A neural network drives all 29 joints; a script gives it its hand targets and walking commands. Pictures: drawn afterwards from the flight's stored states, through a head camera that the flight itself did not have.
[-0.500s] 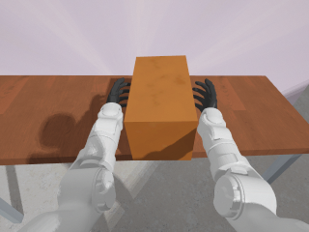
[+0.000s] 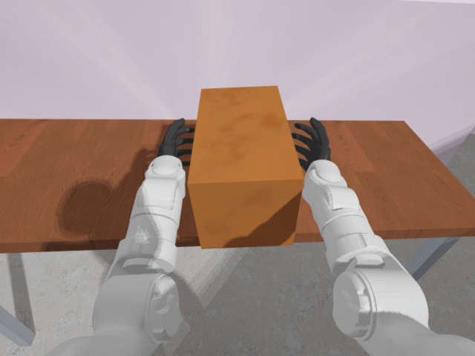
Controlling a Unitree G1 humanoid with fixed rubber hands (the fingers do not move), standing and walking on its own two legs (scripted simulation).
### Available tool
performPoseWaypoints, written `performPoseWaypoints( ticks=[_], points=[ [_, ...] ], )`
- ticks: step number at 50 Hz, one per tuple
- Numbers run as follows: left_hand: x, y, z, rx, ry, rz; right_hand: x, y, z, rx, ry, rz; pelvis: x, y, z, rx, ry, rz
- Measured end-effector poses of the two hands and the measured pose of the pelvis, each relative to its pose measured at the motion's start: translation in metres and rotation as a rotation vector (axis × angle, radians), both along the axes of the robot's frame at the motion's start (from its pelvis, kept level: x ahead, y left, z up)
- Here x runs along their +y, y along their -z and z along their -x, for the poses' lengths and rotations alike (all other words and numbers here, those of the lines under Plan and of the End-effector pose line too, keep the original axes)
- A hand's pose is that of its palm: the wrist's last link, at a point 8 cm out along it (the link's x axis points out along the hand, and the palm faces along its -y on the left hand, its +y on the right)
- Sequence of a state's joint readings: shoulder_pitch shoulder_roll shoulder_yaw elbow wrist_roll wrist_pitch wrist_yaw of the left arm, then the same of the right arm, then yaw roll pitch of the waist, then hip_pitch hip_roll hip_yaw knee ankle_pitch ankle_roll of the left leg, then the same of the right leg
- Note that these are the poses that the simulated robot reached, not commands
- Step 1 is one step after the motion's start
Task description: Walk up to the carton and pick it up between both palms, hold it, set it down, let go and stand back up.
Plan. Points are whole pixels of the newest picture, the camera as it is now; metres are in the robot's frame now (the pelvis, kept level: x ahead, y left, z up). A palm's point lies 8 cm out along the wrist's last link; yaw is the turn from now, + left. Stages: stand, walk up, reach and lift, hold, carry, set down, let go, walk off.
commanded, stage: reach and lift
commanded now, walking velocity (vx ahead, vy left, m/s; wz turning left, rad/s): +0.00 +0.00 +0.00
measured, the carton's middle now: (242, 159) +0.46 +0.00 +0.11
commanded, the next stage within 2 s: hold in 0.86 s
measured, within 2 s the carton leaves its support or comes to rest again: neither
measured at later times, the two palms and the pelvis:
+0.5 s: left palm (165, 154) +0.39 +0.14 +0.17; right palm (318, 153) +0.39 -0.12 +0.18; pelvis +0.00 +0.00 +0.00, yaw +0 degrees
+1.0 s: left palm (163, 150) +0.38 +0.14 +0.19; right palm (320, 150) +0.39 -0.12 +0.19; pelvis +0.00 +0.00 +0.00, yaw +0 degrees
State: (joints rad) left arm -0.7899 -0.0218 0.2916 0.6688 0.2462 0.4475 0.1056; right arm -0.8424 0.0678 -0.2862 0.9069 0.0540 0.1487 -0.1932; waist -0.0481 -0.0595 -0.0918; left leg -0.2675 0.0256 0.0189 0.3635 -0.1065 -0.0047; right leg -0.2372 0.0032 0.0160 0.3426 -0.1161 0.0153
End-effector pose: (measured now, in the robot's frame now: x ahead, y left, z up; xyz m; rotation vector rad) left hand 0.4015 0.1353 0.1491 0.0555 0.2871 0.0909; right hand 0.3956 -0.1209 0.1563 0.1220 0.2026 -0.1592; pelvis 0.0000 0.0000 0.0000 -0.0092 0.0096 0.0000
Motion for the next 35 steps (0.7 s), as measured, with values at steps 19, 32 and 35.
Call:
performPoseWaypoints(
  ticks=[19,32,35],
  points=[
    [0.002,-0.013,0.008,-0.004,-0.025,0.004,0.002,-0.013,0.003,-0.007,-0.021,-0.002,0.000,0.000,0.001,-0.019,0.000,0.000],
    [0.003,-0.022,0.011,-0.019,-0.034,-0.001,0.003,-0.021,0.003,-0.022,-0.033,-0.001,0.000,0.000,0.002,-0.027,0.000,0.000],
    [0.003,-0.021,0.011,-0.010,-0.036,-0.003,0.003,-0.019,0.003,-0.013,-0.034,-0.004,0.000,0.000,0.002,-0.027,0.000,0.000]
  ],
)
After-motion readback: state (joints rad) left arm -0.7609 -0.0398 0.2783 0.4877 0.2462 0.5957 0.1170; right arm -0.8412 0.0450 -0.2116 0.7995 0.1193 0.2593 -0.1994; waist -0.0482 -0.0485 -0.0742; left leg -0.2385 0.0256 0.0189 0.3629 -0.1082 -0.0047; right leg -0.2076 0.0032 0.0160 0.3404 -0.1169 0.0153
